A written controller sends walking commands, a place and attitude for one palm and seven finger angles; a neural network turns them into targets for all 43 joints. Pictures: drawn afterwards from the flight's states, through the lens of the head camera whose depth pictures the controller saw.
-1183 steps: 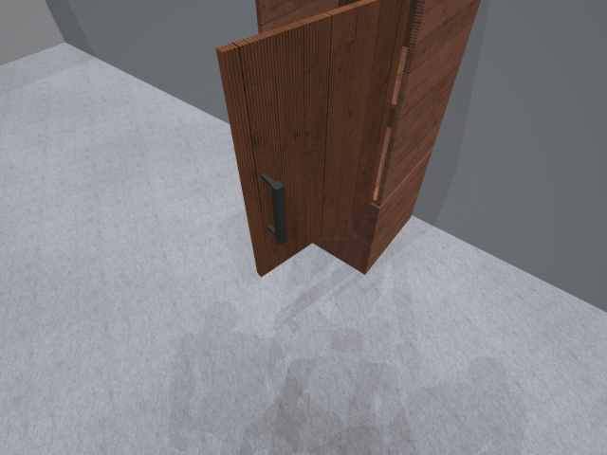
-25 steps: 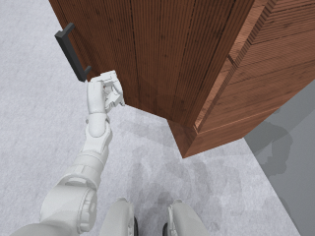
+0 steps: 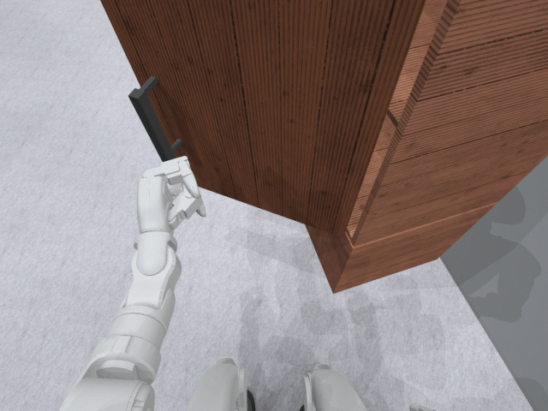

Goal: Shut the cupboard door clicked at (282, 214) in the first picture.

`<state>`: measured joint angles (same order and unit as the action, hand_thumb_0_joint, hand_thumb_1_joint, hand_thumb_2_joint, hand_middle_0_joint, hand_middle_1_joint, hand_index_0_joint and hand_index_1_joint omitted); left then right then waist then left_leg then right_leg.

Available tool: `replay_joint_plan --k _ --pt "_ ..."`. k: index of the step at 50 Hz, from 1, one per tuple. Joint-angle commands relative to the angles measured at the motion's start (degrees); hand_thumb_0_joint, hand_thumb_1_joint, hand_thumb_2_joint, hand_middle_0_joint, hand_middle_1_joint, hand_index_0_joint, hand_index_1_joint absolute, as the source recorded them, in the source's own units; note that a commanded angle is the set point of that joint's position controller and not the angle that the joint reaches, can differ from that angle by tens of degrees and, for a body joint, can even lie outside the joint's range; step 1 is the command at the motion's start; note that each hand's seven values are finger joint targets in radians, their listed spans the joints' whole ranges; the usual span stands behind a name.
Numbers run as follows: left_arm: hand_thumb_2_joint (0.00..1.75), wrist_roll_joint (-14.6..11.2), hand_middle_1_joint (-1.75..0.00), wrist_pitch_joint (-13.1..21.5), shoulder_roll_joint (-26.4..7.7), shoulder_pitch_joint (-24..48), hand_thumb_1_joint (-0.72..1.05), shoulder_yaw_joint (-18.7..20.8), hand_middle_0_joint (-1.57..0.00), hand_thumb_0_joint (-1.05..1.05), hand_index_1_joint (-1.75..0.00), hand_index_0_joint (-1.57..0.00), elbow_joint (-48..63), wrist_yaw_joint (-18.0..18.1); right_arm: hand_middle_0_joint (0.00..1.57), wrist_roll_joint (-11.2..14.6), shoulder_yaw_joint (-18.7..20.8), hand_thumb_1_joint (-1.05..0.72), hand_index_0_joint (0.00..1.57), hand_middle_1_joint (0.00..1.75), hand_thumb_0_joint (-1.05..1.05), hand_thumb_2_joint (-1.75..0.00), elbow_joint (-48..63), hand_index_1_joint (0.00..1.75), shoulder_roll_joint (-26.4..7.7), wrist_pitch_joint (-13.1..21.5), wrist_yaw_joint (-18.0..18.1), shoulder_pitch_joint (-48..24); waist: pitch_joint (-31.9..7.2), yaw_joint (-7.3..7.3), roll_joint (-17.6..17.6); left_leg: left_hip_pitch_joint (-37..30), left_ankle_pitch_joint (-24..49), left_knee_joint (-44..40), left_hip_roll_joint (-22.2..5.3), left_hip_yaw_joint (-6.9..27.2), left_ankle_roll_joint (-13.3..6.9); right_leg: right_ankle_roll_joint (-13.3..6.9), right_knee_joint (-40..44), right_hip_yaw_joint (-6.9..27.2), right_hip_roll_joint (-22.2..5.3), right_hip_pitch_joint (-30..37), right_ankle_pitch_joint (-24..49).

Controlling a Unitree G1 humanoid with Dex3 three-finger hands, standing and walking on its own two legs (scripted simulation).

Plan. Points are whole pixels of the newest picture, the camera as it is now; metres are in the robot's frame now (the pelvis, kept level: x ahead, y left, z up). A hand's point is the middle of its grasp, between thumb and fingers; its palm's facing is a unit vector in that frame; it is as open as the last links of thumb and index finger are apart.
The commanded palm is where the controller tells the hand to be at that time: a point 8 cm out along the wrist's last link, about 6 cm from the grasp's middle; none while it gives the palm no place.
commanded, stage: draw the hand back to the body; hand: left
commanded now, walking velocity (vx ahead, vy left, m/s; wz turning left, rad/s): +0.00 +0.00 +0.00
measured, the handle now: (160, 123) +0.61 +0.21 +0.00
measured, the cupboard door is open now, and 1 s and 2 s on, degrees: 50 50 50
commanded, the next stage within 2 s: step back with the hand held close in 1.36 s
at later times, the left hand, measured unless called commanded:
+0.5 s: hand (83, 243) +0.30 +0.19 +0.15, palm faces +0.09 -0.96 -0.25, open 3.2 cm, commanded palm +0.26 +0.25 +0.17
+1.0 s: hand out of the picture +0.22 +0.30 +0.26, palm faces +0.45 -0.78 -0.44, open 6.3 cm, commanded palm +0.17 +0.34 +0.27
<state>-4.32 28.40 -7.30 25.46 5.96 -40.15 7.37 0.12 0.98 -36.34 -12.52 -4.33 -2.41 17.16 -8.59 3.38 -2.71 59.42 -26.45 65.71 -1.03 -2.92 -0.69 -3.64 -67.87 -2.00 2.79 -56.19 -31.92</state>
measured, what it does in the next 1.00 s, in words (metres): rises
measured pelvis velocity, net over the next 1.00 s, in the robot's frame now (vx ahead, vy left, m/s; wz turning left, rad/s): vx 0.04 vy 0.03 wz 0.03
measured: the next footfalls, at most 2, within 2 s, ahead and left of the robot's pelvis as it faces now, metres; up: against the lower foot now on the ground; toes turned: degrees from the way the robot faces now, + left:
none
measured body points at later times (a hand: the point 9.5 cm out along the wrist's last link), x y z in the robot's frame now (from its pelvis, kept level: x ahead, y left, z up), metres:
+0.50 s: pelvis +0.03 +0.03 +0.08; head +0.03 +0.01 +0.53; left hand +0.29 +0.24 +0.17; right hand +0.23 -0.20 +0.00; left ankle +0.04 +0.12 -0.64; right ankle +0.00 -0.08 -0.64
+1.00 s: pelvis +0.04 +0.03 +0.10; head +0.02 +0.00 +0.55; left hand +0.19 +0.34 +0.29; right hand +0.23 -0.18 +0.01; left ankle +0.04 +0.12 -0.64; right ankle +0.00 -0.08 -0.64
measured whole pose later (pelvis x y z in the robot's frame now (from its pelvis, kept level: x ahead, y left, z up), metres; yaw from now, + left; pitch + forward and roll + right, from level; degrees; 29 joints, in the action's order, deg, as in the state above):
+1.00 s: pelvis +0.04 +0.03 +0.10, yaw +2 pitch -4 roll +0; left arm -5.0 1.0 -22.5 -26.6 18.6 22.9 5.6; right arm 2.2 -2.4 -35.2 -13.5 2.3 3.1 11.4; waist -0.5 -3.9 -5.0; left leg 8.2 -12.7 24.4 2.5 -1.6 -2.9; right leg -0.9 -22.8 -1.8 0.7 -3.1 -16.2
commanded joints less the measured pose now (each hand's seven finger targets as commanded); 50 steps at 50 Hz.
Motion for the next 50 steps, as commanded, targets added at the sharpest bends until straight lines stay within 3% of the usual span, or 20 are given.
replay_joint_plan --k 1,2,7,14,15,16,17,19,22,27,32,36,37,38,40,42,44,47,49,50 --pt "0.90 -2.46 -1.50 1.46 -6.44 12.31 0.90 -0.42 -1.30 0.00 -1.50 -1.30 19.88 -1.59 0.20 1.02 2.42 -0.90 0.20 0.30 0.00 -0.90 7.49 0.30 -7.78 3.11 2.43 0.76 -20.73 0.41 8.86 -16.61 9.20 -9.59 1.12 2.24 -1.79 5.27 19.87 7.31 -2.83 21.91 20.46" --pt "0.90 -2.73 -1.50 1.52 -6.41 11.88 0.90 -1.01 -1.30 0.00 -1.50 -1.30 21.72 -1.82 0.20 1.17 2.36 -0.90 0.20 0.30 0.00 -0.90 7.52 0.30 -7.93 3.53 2.80 0.43 -19.29 0.85 7.92 -18.83 9.35 -10.61 1.02 2.39 -1.90 4.99 20.61 6.65 -2.65 21.26 19.75" --pt "0.90 -3.15 -1.50 0.23 -6.15 0.36 0.90 -2.70 -1.30 0.00 -1.50 -1.30 26.93 -3.58 0.20 1.73 2.08 -0.90 0.20 0.30 0.00 -0.90 8.16 0.30 -8.20 5.10 3.11 -1.45 -16.08 -0.83 2.18 -28.32 13.04 -15.57 0.67 3.09 -1.61 3.40 21.67 2.68 -1.67 20.81 21.61" --pt "0.90 -5.68 -1.35 -5.50 -9.89 -11.34 0.90 0.33 -1.16 0.00 -1.35 -1.16 38.85 -5.66 0.20 2.74 0.83 -0.90 0.20 0.30 0.00 -0.90 12.04 0.30 -7.82 5.95 3.51 -5.80 -11.47 -3.21 2.20 -33.36 15.44 -21.71 0.59 3.36 -1.53 2.79 24.94 1.17 -1.32 27.30 23.55" --pt "0.90 -0.14 -1.32 -9.60 -13.94 -13.86 0.90 -4.12 -1.13 0.00 -1.32 -1.13 41.06 -4.66 0.20 3.35 0.98 -0.90 0.20 0.30 0.00 -0.90 13.47 0.30 -6.83 3.71 4.57 -7.51 -14.19 -3.67 2.61 -37.35 15.62 -25.23 0.50 3.49 -1.36 3.00 28.76 4.62 -2.88 31.42 24.07" --pt "0.90 -0.41 -1.29 -11.97 -12.84 -13.61 0.90 -4.40 -1.11 0.00 -1.29 -1.11 46.01 -4.01 0.20 3.50 0.62 -0.90 0.20 0.30 0.00 -0.90 15.10 0.30 -6.39 3.02 5.44 -8.31 -12.90 -2.91 1.76 -39.11 16.81 -26.45 0.55 3.19 -1.70 3.07 30.35 4.17 -3.16 33.05 25.52" --pt "0.90 -0.15 -1.26 -13.95 -13.76 -14.90 0.90 -4.12 -1.08 0.00 -1.26 -1.08 48.27 -3.50 0.20 3.47 0.25 -0.90 0.20 0.30 0.00 -0.90 15.31 0.30 -6.42 2.77 6.12 -8.87 -12.25 -3.20 0.18 -40.83 17.83 -27.43 0.62 3.27 -1.86 2.98 31.55 4.08 -3.21 34.58 26.58" --pt "0.90 0.03 -1.20 -17.13 -13.97 -17.74 0.90 -3.89 -1.02 0.00 -1.20 -1.02 48.80 -2.58 0.20 3.58 -0.66 -0.90 0.20 0.30 0.00 -0.90 14.93 0.30 -6.04 2.31 7.11 -10.45 -5.51 -2.93 1.49 -42.08 16.88 -30.27 0.29 3.56 -1.96 3.15 34.70 3.50 -3.06 34.21 25.56" --pt "0.90 -0.13 -1.11 -20.24 -15.40 -20.12 0.90 -2.29 -0.94 0.00 -1.11 -0.94 51.52 -2.19 0.20 3.51 -1.32 -0.90 0.20 0.30 0.00 -0.90 14.70 0.30 -6.04 2.57 8.19 -11.91 -2.28 -3.27 3.24 -45.99 16.63 -34.29 0.11 4.02 -2.12 2.86 38.82 2.64 -2.72 37.15 23.59" --pt "0.90 -0.19 -0.96 -23.72 -16.22 -27.59 0.90 0.62 -0.81 0.00 -0.96 -0.81 56.32 -2.12 0.20 2.93 -2.36 -0.90 0.20 0.30 0.00 -0.90 14.07 0.30 -5.79 3.89 8.07 -13.00 -0.82 -4.41 1.16 -52.32 21.17 -39.41 -0.31 4.91 -1.67 2.46 42.94 1.48 -2.74 42.80 26.37" --pt "0.90 0.01 -0.81 -25.37 -17.86 -33.50 0.90 4.02 -0.67 0.00 -0.81 -0.67 63.01 -1.83 0.20 2.11 -2.74 -0.90 0.20 0.30 0.00 -0.90 13.52 0.30 -5.91 5.65 7.17 -13.85 1.48 -5.10 -0.82 -55.23 25.17 -42.72 -0.71 5.48 -0.93 2.30 45.82 0.78 -2.69 45.96 28.23" --pt "0.90 0.13 -0.69 -25.52 -19.89 -36.63 0.90 7.95 -0.56 0.00 -0.69 -0.56 69.14 -1.27 0.20 1.75 -2.59 -0.90 0.20 0.30 0.00 -0.90 13.17 0.30 -5.67 7.07 6.65 -14.08 0.39 -5.62 -1.71 -57.61 29.42 -43.45 -0.99 5.44 -0.60 2.41 46.45 0.57 -2.80 48.05 30.38" --pt "0.90 0.07 -0.66 -25.57 -21.66 -38.14 0.90 10.03 -0.53 0.00 -0.66 -0.53 69.64 -1.13 0.20 1.55 -2.43 -0.90 0.20 0.30 0.00 -0.90 12.74 0.30 -6.09 7.39 6.55 -14.07 1.03 -5.92 -0.07 -56.96 29.62 -43.52 -0.94 5.44 -0.61 2.39 47.13 0.62 -2.72 48.62 30.75" --pt "0.90 -0.04 -0.63 -25.46 -20.91 -38.77 0.90 10.10 -0.50 0.00 -0.63 -0.50 70.42 -1.14 0.20 1.58 -2.50 -0.90 0.20 0.30 0.00 -0.90 12.80 0.30 -5.78 7.58 6.40 -14.30 1.32 -5.86 0.08 -56.80 29.07 -43.84 -0.85 5.35 -0.62 2.47 47.01 0.48 -2.94 48.90 30.34" --pt "0.90 -0.06 -0.57 -25.19 -21.81 -40.10 0.90 12.02 -0.45 0.00 -0.57 -0.45 72.69 -1.02 0.20 1.64 -2.23 -0.90 0.20 0.30 0.00 -0.90 12.51 0.30 -5.78 8.15 6.24 -14.47 1.30 -6.07 -1.51 -57.48 29.58 -44.05 -1.08 5.52 -0.46 2.53 47.14 0.44 -2.91 48.91 29.83" --pt "0.90 -0.28 -0.51 -25.08 -24.03 -43.45 0.90 15.44 -0.39 0.00 -0.51 -0.39 72.41 -0.78 0.20 1.50 -1.88 -0.90 0.20 0.30 0.00 -0.90 11.78 0.30 -6.17 8.77 6.10 -14.48 2.49 -6.63 0.15 -56.34 29.39 -44.03 -0.95 5.24 -0.60 2.56 47.96 0.60 -2.86 49.42 30.30" --pt "0.90 -0.51 -0.45 -24.44 -23.73 -43.82 0.90 16.20 -0.34 0.00 -0.45 -0.34 74.10 -0.83 0.20 1.77 -1.77 -0.90 0.20 0.30 0.00 -0.90 11.72 0.30 -5.96 9.09 5.98 -14.74 3.18 -6.54 -1.02 -55.99 27.08 -44.58 -0.98 5.31 -0.48 2.61 47.92 0.57 -2.98 49.13 28.32" --pt "0.90 -0.69 -0.36 -23.51 -26.94 -46.50 0.90 21.05 -0.25 0.00 -0.36 -0.25 75.23 -0.35 0.20 1.78 -1.31 -0.90 0.20 0.30 0.00 -0.90 11.16 0.30 -6.38 10.15 6.17 -14.66 3.65 -7.22 -1.09 -55.17 25.76 -44.73 -0.85 5.19 -0.55 2.52 48.43 0.61 -2.80 49.50 27.48" --pt "0.90 -0.97 -0.30 -22.80 -27.37 -47.61 0.90 22.68 -0.20 0.00 -0.30 -0.20 76.37 -0.29 0.20 2.06 -1.10 -0.90 0.20 0.30 0.00 -0.90 11.07 0.30 -6.16 10.59 6.15 -14.74 3.67 -7.29 -1.41 -55.09 25.46 -44.59 -0.84 4.84 -0.62 2.56 48.19 0.64 -2.88 49.36 27.39" --pt "0.90 -0.73 -0.30 -22.73 -24.82 -48.02 0.90 20.41 -0.20 0.00 -0.30 -0.20 74.77 -0.56 0.20 2.01 -1.05 -0.90 0.20 0.30 0.00 -0.90 10.69 0.30 -6.14 10.88 6.15 -14.62 4.98 -6.78 -1.21 -54.94 24.76 -44.61 -0.78 4.52 -0.72 2.73 48.14 0.61 -2.92 48.31 26.93"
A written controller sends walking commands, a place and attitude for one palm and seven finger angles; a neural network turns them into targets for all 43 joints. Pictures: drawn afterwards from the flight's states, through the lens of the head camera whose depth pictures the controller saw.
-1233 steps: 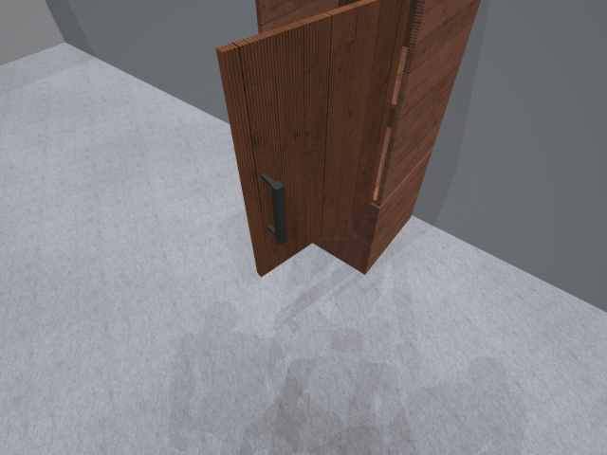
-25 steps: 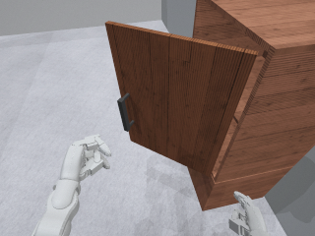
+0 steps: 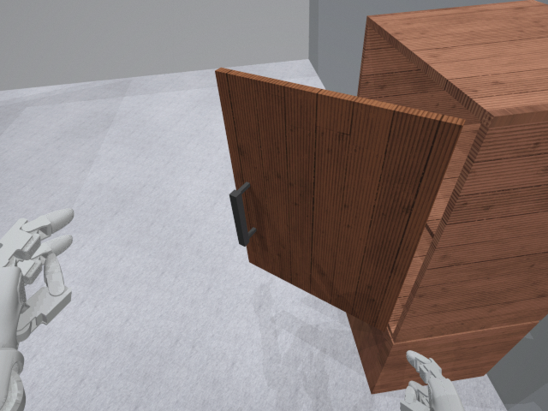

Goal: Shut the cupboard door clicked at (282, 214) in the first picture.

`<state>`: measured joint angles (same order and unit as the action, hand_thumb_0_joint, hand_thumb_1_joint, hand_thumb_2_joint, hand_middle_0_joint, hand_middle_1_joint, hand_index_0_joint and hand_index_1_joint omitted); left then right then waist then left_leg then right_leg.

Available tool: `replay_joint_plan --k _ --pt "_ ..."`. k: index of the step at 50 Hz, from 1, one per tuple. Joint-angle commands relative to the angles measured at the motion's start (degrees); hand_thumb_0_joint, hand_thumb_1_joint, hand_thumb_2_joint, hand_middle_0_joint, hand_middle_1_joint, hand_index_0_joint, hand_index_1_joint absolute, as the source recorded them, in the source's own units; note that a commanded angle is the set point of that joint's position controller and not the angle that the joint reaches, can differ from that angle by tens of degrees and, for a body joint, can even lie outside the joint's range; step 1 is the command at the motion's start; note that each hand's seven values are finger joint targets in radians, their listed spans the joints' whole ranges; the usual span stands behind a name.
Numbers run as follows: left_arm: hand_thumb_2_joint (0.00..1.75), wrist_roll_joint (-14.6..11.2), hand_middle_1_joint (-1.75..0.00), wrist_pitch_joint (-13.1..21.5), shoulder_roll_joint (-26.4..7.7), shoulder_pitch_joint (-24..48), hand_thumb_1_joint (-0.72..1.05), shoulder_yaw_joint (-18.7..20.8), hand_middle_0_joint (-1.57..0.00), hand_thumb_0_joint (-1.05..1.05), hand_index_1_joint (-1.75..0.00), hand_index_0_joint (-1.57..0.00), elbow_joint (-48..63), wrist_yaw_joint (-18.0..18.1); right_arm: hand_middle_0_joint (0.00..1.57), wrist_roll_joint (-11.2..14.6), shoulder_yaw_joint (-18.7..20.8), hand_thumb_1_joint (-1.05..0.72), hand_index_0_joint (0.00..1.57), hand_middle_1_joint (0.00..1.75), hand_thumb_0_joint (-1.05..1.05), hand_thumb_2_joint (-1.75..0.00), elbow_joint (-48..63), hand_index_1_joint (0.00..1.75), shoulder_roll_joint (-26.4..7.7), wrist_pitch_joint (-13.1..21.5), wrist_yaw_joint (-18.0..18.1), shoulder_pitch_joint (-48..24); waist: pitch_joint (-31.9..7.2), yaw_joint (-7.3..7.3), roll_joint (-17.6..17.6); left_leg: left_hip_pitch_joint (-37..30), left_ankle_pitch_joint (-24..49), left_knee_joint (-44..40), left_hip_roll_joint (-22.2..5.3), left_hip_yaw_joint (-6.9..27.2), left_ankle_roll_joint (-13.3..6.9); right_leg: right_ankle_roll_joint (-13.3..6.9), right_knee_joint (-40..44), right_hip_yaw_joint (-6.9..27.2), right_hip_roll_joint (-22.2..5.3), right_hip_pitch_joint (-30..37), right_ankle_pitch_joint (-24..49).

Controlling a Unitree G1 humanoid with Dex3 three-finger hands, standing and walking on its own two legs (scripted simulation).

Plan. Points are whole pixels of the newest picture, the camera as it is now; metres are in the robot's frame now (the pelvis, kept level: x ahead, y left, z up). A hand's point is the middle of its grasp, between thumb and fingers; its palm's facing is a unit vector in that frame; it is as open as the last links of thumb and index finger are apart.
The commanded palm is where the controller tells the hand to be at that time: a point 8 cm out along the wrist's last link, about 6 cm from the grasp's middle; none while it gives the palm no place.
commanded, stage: draw the hand back to the body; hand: left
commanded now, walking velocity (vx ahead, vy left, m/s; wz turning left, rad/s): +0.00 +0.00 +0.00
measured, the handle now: (244, 215) +0.58 +0.16 -0.10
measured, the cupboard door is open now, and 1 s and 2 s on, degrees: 50 50 50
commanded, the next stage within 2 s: step back with the hand held close in 0.36 s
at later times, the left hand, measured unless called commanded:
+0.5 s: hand (76, 302) +0.18 +0.24 +0.16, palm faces +0.43 -0.80 -0.42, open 7.4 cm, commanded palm +0.13 +0.28 +0.17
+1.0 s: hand (42, 314) +0.17 +0.28 +0.15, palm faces +0.36 -0.79 -0.50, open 7.4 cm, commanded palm +0.11 +0.32 +0.17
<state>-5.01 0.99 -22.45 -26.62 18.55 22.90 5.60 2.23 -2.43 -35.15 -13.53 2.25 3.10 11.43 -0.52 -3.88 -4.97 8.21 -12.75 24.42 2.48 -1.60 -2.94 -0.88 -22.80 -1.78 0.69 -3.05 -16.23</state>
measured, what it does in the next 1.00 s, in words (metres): stands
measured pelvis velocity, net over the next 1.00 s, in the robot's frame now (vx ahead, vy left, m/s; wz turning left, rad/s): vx -0.04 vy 0.02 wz -0.02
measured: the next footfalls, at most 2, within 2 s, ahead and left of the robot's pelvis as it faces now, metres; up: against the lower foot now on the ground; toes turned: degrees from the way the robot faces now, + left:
right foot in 1.70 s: -0.12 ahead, -0.11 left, +0.00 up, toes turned +9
left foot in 1.96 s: -0.11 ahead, +0.13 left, +0.00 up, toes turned +7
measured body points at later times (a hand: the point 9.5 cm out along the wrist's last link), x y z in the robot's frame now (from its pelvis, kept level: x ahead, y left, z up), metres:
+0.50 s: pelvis -0.01 -0.02 +0.00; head -0.04 -0.05 +0.45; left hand +0.15 +0.28 +0.19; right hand +0.18 -0.24 -0.08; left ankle +0.01 +0.08 -0.74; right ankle -0.04 -0.11 -0.74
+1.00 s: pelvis -0.04 +0.02 -0.01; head -0.04 +0.02 +0.44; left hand +0.14 +0.32 +0.18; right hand +0.13 -0.23 -0.09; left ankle +0.01 +0.08 -0.74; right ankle -0.04 -0.11 -0.74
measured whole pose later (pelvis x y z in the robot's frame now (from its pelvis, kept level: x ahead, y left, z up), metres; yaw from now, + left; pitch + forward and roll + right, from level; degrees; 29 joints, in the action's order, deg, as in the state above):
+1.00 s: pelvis -0.04 +0.02 -0.01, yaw -1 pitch +1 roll -1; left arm -4.6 7.9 -26.1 -32.1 23.1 26.1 7.3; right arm 2.0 0.1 -31.7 -13.8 -2.6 5.5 10.5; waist -1.5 0.1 -2.1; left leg 19.8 -11.6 30.2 2.1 -3.4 -4.7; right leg 0.7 -29.2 -0.4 0.6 -15.4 -14.9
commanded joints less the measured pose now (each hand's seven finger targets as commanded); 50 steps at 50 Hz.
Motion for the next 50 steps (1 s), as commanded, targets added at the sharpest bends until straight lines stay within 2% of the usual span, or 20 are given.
replay_joint_plan --k 1,3,6,12,16,22,24,25,26,28,31,34,37,38,40,44,46,47,48,50 --pt "0.90 -0.15 -0.30 4.35 -8.19 3.57 0.90 6.57 -0.20 0.00 -0.30 -0.20 9.62 1.09 0.20 -0.13 2.44 -0.90 0.20 0.30 0.00 -0.90 9.29 0.30 -5.41 4.37 0.56 -8.60 -1.22 0.73 1.67 -3.09 9.45 -3.72 -4.33 3.43 1.47 0.09 3.43 0.42 -0.86 -5.91 9.89" --pt "0.90 -0.12 -0.30 4.26 -7.17 4.27 0.90 5.41 -0.20 0.00 -0.30 -0.20 7.80 0.94 0.20 -0.08 2.88 -0.90 0.20 0.30 0.00 -0.90 9.09 0.30 -6.01 4.42 0.55 -8.48 0.41 1.17 4.34 -2.63 7.13 -3.90 -4.25 3.11 1.07 0.22 4.24 0.80 -1.08 -6.81 7.94" --pt "0.90 0.13 -0.30 4.80 -8.53 5.96 0.90 6.13 -0.20 0.00 -0.30 -0.20 9.01 1.13 0.20 -0.15 3.12 -0.90 0.20 0.30 0.00 -0.90 9.20 0.30 -6.11 4.69 0.87 -8.55 -1.60 0.82 4.44 -3.31 6.84 -3.58 -3.96 2.98 0.63 0.38 3.89 0.97 -1.15 -6.35 7.60" --pt "0.90 0.21 -0.30 5.98 -12.70 6.91 0.90 9.57 -0.20 0.00 -0.30 -0.20 12.46 1.85 0.20 -0.36 2.82 -0.90 0.20 0.30 0.00 -0.90 8.73 0.30 -5.59 5.96 1.60 -9.38 -2.60 -0.04 1.13 -2.97 6.60 -2.66 -3.24 2.17 0.55 0.09 5.11 1.99 -1.57 -5.25 7.34" --pt "0.90 0.02 -0.30 5.94 -10.58 5.42 0.90 8.47 -0.20 0.00 -0.30 -0.20 11.43 1.60 0.20 -0.26 2.69 -0.90 0.20 0.30 0.00 -0.90 8.64 0.30 -4.95 6.18 1.50 -9.22 -1.54 0.19 -0.52 -3.30 7.63 -2.50 -3.25 1.64 0.70 0.13 4.83 2.05 -1.54 -5.86 8.73" --pt "0.90 -0.43 -0.30 5.71 -10.22 3.54 0.90 8.72 -0.20 0.00 -0.30 -0.20 8.60 1.11 0.20 -0.38 3.12 -0.90 0.20 0.30 0.00 -0.90 8.51 0.30 -5.38 5.90 1.41 -9.12 -0.36 0.10 3.78 -2.56 7.42 -2.35 -3.39 1.28 0.40 0.46 5.82 2.58 -1.68 -6.13 8.36" --pt "0.90 -0.40 -0.30 5.86 -9.43 4.69 0.90 7.58 -0.20 0.00 -0.30 -0.20 9.84 0.90 0.20 -0.27 3.13 -0.90 0.20 0.30 0.00 -0.90 8.74 0.30 -5.25 5.66 1.34 -9.24 -0.96 0.41 2.84 -3.48 7.62 -2.25 -3.40 1.09 0.27 0.56 5.68 2.63 -1.71 -6.38 8.63" --pt "0.90 0.32 -0.30 8.31 -15.48 9.86 0.90 13.74 -0.20 0.00 -0.30 -0.20 13.04 1.60 0.20 -0.27 3.78 -0.90 0.20 0.30 0.00 -0.90 9.95 0.30 -7.01 4.27 1.26 -8.68 0.18 2.30 2.55 -0.11 3.99 1.78 -4.27 2.89 -0.77 1.32 8.35 8.68 -5.52 -11.32 9.50" --pt "0.90 0.15 -0.30 8.76 -12.14 5.22 0.90 11.06 -0.20 0.00 -0.30 -0.20 8.27 1.46 0.20 -0.61 3.70 -0.90 0.20 0.30 0.00 -0.90 8.73 0.30 -6.23 3.35 1.50 -8.62 -0.20 2.77 4.57 0.22 3.03 3.67 -3.86 3.15 -0.64 0.95 8.98 9.40 -7.30 -12.70 8.50" --pt "0.90 0.50 -0.30 9.78 -10.83 3.66 0.90 9.35 -0.20 0.00 -0.30 -0.20 8.14 1.38 0.20 -0.64 4.04 -0.90 0.20 0.30 0.00 -0.90 8.71 0.30 -6.01 2.18 1.48 -8.48 -0.81 2.90 6.00 1.61 3.43 5.53 -3.80 2.85 -0.23 0.84 8.19 9.74 -8.80 -13.75 10.41" --pt "0.90 0.39 -0.30 10.57 -11.00 0.70 0.90 9.77 -0.20 0.00 -0.30 -0.20 8.80 1.80 0.20 -0.61 4.62 -0.90 0.20 0.30 0.00 -0.90 9.09 0.30 -6.35 0.96 1.86 -7.96 -5.30 3.04 3.91 0.88 8.81 4.05 -5.05 3.10 -0.18 0.81 3.49 7.58 -8.12 -11.40 16.13" --pt "0.90 0.26 -0.30 10.65 -12.73 0.27 0.90 11.11 -0.20 0.00 -0.30 -0.20 12.09 2.23 0.20 -0.54 4.84 -0.90 0.20 0.30 0.00 -0.90 10.27 0.30 -6.82 -0.08 2.63 -8.20 -9.10 3.08 2.00 -0.15 18.93 2.57 -6.60 4.13 -0.37 1.27 -1.46 5.27 -6.08 -8.49 23.57" --pt "0.90 0.10 -0.30 9.91 -14.54 -1.64 0.90 13.07 -0.20 0.00 -0.30 -0.20 12.22 2.60 0.20 -0.63 4.97 -0.90 0.20 0.30 0.00 -0.90 11.09 0.30 -7.07 -1.25 3.08 -8.18 -10.33 2.89 2.67 1.41 23.59 2.48 -7.51 4.62 -0.24 1.33 -3.88 4.46 -5.13 -6.80 26.17" --pt "0.90 0.06 -0.30 9.73 -13.38 -2.30 0.90 12.19 -0.20 0.00 -0.30 -0.20 12.17 2.60 0.20 -0.45 4.93 -0.90 0.20 0.30 0.00 -0.90 11.44 0.30 -6.83 -1.66 3.06 -7.89 -10.40 3.16 2.99 2.71 23.35 2.28 -7.76 4.98 -0.13 1.07 -4.55 4.51 -5.03 -6.03 25.69" --pt "0.90 -0.16 -0.30 9.54 -13.63 -3.70 0.90 12.68 -0.20 0.00 -0.30 -0.20 11.68 2.81 0.20 -0.31 5.07 -0.90 0.20 0.30 0.00 -0.90 11.97 0.30 -6.84 -2.29 3.10 -7.65 -10.18 3.19 4.50 4.58 20.27 1.75 -8.12 5.34 -0.22 1.09 -4.69 5.07 -4.93 -6.18 23.53" --pt "0.90 -0.16 -0.30 9.78 -13.47 -4.87 0.90 12.62 -0.20 0.00 -0.30 -0.20 12.40 3.15 0.20 -0.40 5.08 -0.90 0.20 0.30 0.00 -0.90 12.46 0.30 -7.17 -2.54 3.11 -7.54 -8.94 3.29 3.88 9.51 13.44 0.34 -8.55 6.43 -0.29 0.85 -4.91 5.65 -4.79 -5.90 18.51" --pt "0.90 0.05 -0.30 10.15 -13.61 -4.66 0.90 12.71 -0.20 0.00 -0.30 -0.20 13.80 3.39 0.20 -0.44 5.04 -0.90 0.20 0.30 0.00 -0.90 12.72 0.30 -7.43 -2.32 3.12 -7.44 -8.25 3.35 2.22 12.27 8.36 -1.62 -9.30 7.67 -0.85 1.10 -5.53 5.29 -3.77 -5.56 14.36" --pt "0.90 0.28 -0.30 10.42 -15.20 -4.80 0.90 14.52 -0.20 0.00 -0.30 -0.20 14.04 3.58 0.20 -0.66 5.23 -0.90 0.20 0.30 0.00 -0.90 12.60 0.30 -7.82 -2.05 3.25 -7.71 -8.14 3.01 1.24 14.17 5.99 -2.49 -9.67 8.14 -1.24 1.26 -5.98 5.18 -3.37 -4.31 13.88" --pt "0.90 0.38 -0.30 10.68 -13.55 -4.35 0.90 13.01 -0.20 0.00 -0.30 -0.20 14.89 3.51 0.20 -0.66 4.92 -0.90 0.20 0.30 0.00 -0.90 12.80 0.30 -7.53 -1.84 3.28 -7.36 -7.93 3.30 0.29 16.05 3.76 -3.30 -9.85 8.64 -1.34 1.27 -6.81 4.85 -3.00 -3.30 12.79" --pt "0.90 0.83 -0.30 11.37 -13.71 -3.83 0.90 13.73 -0.20 0.00 -0.30 -0.20 15.39 3.66 0.20 -0.86 4.98 -0.90 0.20 0.30 0.00 -0.90 12.93 0.30 -7.93 -1.30 3.36 -7.01 -7.01 3.32 -1.82 21.24 -4.63 -5.97 -10.89 10.33 -2.17 1.50 -8.84 4.50 -1.79 -0.79 10.20"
